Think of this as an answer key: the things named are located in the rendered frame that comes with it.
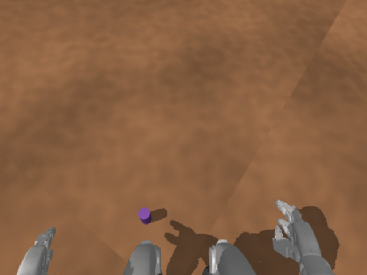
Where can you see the right robot arm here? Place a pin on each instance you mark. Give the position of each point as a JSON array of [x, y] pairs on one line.
[[314, 265]]

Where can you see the left robot hand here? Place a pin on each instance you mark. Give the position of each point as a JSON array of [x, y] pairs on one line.
[[36, 260]]

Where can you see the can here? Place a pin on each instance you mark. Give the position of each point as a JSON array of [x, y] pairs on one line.
[[144, 215]]

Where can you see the right robot hand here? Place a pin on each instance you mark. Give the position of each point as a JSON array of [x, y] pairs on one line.
[[302, 240]]

